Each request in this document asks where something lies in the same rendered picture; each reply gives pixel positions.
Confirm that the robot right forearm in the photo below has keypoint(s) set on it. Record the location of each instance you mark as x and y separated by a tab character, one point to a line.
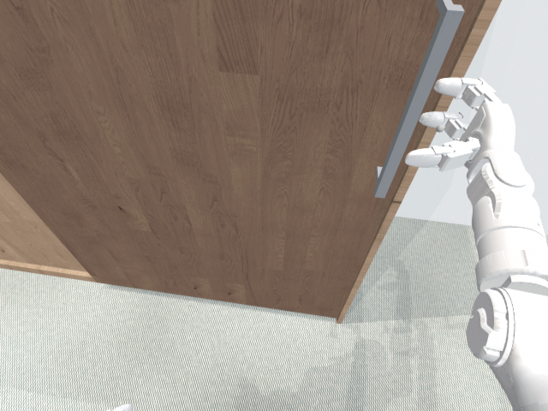
508	232

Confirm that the wardrobe door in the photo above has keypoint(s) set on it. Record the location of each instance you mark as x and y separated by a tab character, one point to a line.
24	237
219	149

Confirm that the right robot hand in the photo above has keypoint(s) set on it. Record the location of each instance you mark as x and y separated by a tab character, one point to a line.
493	126

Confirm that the handle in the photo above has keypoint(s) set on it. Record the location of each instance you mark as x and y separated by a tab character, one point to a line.
445	30

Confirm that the robot right upper arm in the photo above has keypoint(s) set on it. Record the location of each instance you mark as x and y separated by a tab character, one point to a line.
508	329

